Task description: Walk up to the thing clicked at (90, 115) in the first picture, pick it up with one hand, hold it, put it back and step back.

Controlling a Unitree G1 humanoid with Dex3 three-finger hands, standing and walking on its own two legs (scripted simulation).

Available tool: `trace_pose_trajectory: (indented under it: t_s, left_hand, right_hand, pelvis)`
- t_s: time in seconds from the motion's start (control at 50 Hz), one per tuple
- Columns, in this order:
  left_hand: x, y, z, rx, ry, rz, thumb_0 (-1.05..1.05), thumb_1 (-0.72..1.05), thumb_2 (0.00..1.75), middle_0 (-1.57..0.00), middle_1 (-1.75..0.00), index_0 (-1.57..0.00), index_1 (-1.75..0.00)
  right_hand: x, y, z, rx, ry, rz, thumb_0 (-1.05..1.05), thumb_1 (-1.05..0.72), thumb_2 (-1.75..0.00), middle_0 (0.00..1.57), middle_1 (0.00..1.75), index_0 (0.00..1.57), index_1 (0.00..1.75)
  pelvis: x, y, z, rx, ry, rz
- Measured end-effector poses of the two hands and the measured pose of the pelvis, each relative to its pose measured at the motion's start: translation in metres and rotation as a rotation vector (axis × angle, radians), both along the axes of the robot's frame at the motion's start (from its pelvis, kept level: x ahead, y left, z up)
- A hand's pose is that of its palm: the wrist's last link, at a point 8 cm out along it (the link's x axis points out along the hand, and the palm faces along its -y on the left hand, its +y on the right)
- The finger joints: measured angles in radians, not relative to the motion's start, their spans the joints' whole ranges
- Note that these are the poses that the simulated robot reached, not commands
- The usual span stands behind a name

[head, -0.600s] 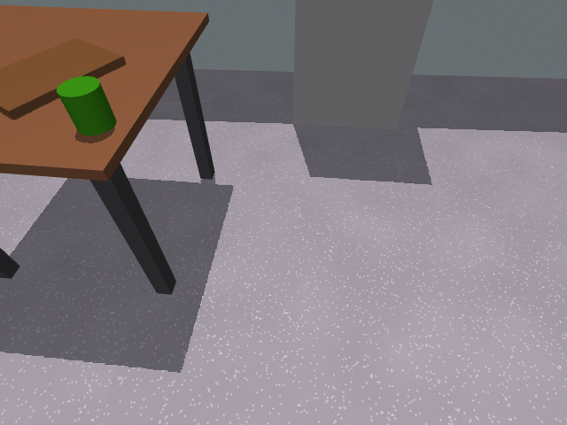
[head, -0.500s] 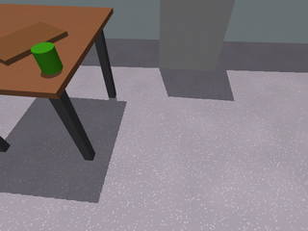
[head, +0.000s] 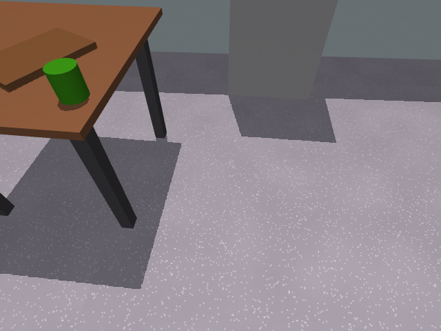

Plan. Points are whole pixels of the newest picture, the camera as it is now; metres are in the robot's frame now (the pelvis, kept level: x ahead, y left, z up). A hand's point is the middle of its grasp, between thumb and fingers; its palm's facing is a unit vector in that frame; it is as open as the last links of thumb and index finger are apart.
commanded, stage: stand
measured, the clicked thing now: (68, 78) +0.79 +0.48 +0.02
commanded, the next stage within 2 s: walk up in 0.52 s
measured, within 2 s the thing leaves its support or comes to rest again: neither
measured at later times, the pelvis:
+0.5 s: pelvis +0.00 +0.00 +0.00, yaw +0 degrees
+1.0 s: pelvis +0.02 +0.11 -0.03, yaw +18 degrees
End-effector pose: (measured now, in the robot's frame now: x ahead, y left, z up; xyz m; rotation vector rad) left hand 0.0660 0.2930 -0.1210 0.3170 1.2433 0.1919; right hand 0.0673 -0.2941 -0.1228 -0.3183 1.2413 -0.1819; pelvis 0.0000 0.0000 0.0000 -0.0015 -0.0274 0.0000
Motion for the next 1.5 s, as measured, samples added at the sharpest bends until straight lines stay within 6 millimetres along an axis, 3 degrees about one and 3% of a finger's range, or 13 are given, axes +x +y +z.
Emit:
trace_pose_trajectory:
  t_s: [0.54, 0.62, 0.74, 0.86, 0.92, 1.0, 1.08, 1.16, 1.24, 1.38, 1.5]
  left_hand:
    - [0.007, 0.003, 0.002, 0.006, -0.022, 0.009, 0.0, 0.9, 0.9, -0.21, -0.3, -0.21, -0.3]
    - [-0.003, 0.024, 0.008, 0.062, -0.096, 0.061, 0.0, 0.9, 0.9, -0.21, -0.3, -0.21, -0.3]
    - [-0.034, 0.082, 0.019, 0.168, -0.099, 0.122, 0.0, 0.9, 0.9, -0.21, -0.3, -0.21, -0.3]
    - [-0.062, 0.153, 0.005, 0.218, -0.072, 0.186, 0.0, 0.9, 0.9, -0.21, -0.3, -0.21, -0.3]
    - [-0.067, 0.177, -0.001, 0.223, -0.047, 0.226, 0.0, 0.9, 0.9, -0.21, -0.3, -0.21, -0.3]
    - [-0.064, 0.182, 0.007, 0.2, -0.076, 0.249, 0.01, 0.91, 0.9, -0.21, -0.3, -0.21, -0.29]
    - [-0.07, 0.178, 0.016, 0.198, -0.083, 0.264, 0.0, 0.9, 0.9, -0.21, -0.3, -0.21, -0.29]
    - [-0.095, 0.176, 0.023, 0.232, -0.065, 0.319, 0.0, 0.9, 0.9, -0.21, -0.3, -0.21, -0.3]
    - [-0.125, 0.184, 0.041, 0.254, -0.013, 0.412, 0.0, 0.9, 0.9, -0.21, -0.3, -0.21, -0.3]
    - [-0.162, 0.218, 0.049, 0.262, 0.049, 0.486, 0.0, 0.9, 0.9, -0.21, -0.3, -0.21, -0.3]
    - [-0.18, 0.27, 0.015, 0.233, 0.076, 0.521, 0.0, 0.9, 0.9, -0.21, -0.3, -0.21, -0.3]
  right_hand:
    - [0.01, 0.0, 0.001, 0.0, -0.013, 0.017, 0.0, -0.9, -0.9, 0.2, 0.3, 0.21, 0.3]
    - [0.017, -0.002, 0.001, -0.002, 0.025, 0.095, 0.0, -0.9, -0.9, 0.2, 0.3, 0.21, 0.3]
    - [0.045, 0.012, 0.007, -0.014, 0.023, 0.178, 0.0, -0.9, -0.9, 0.2, 0.3, 0.21, 0.3]
    - [0.082, 0.057, -0.001, -0.045, -0.033, 0.228, 0.0, -0.9, -0.9, 0.2, 0.3, 0.2, 0.3]
    - [0.091, 0.087, -0.004, -0.031, -0.059, 0.244, 0.0, -0.9, -0.9, 0.2, 0.3, 0.2, 0.3]
    - [0.097, 0.121, -0.004, 0.006, -0.027, 0.291, 0.0, -0.9, -0.9, 0.2, 0.3, 0.21, 0.3]
    - [0.115, 0.144, -0.014, 0.044, -0.015, 0.344, 0.0, -0.9, -0.9, 0.2, 0.3, 0.21, 0.3]
    - [0.148, 0.169, -0.028, 0.059, -0.016, 0.397, 0.0, -0.9, -0.9, 0.2, 0.3, 0.21, 0.3]
    - [0.185, 0.202, -0.025, 0.079, -0.031, 0.465, 0.0, -0.9, -0.9, 0.2, 0.3, 0.21, 0.3]
    - [0.242, 0.269, -0.014, 0.079, -0.078, 0.584, 0.0, -0.9, -0.9, 0.2, 0.3, 0.2, 0.3]
    - [0.281, 0.343, -0.011, 0.047, -0.178, 0.67, 0.0, -0.9, -0.9, 0.2, 0.3, 0.2, 0.3]
  pelvis:
    - [0.003, 0.002, -0.001, -0.002, 0.002, 0.013]
    - [-0.002, 0.009, -0.006, -0.015, 0.009, 0.077]
    - [-0.002, 0.035, -0.012, -0.025, 0.005, 0.163]
    - [0.008, 0.084, -0.034, -0.018, -0.002, 0.227]
    - [0.013, 0.102, -0.038, -0.004, -0.005, 0.26]
    - [0.022, 0.115, -0.029, 0.006, 0.003, 0.306]
    - [0.033, 0.126, -0.026, 0.014, 0.006, 0.347]
    - [0.048, 0.14, -0.03, 0.003, -0.002, 0.386]
    - [0.06, 0.162, -0.02, 0.004, -0.006, 0.425]
    - [0.068, 0.205, -0.019, -0.001, -0.007, 0.485]
    - [0.068, 0.256, -0.041, 0.01, -0.015, 0.541]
